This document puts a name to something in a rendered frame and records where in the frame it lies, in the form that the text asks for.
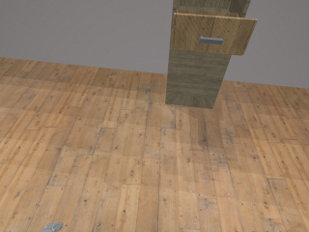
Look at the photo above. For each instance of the handle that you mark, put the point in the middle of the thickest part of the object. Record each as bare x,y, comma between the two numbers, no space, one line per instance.
206,40

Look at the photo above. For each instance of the drawer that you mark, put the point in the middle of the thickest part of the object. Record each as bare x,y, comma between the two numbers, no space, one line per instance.
235,31

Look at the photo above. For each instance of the cabinet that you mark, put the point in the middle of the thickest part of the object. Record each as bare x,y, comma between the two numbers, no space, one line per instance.
194,78

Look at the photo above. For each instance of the left robot hand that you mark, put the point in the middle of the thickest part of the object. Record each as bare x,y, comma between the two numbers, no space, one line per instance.
53,227

